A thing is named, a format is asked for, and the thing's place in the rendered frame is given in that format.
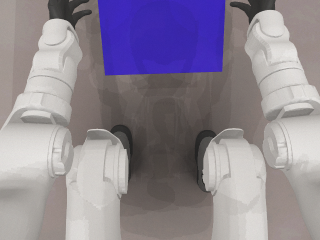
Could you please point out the robot left hand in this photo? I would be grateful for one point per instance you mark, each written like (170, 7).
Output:
(63, 9)

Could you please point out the left robot thigh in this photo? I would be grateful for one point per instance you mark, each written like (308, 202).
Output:
(93, 199)

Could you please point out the right robot upper arm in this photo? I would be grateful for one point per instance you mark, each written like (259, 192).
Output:
(292, 144)

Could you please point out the robot left shin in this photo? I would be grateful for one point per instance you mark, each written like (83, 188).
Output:
(92, 134)

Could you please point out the robot right hand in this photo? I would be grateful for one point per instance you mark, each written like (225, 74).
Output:
(256, 6)

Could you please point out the left robot upper arm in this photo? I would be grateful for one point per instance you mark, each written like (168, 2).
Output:
(32, 157)

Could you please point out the right robot forearm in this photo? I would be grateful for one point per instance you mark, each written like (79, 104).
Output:
(279, 74)

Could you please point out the carton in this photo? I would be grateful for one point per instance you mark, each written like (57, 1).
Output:
(162, 36)

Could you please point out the left robot forearm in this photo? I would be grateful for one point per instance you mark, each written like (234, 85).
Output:
(51, 81)

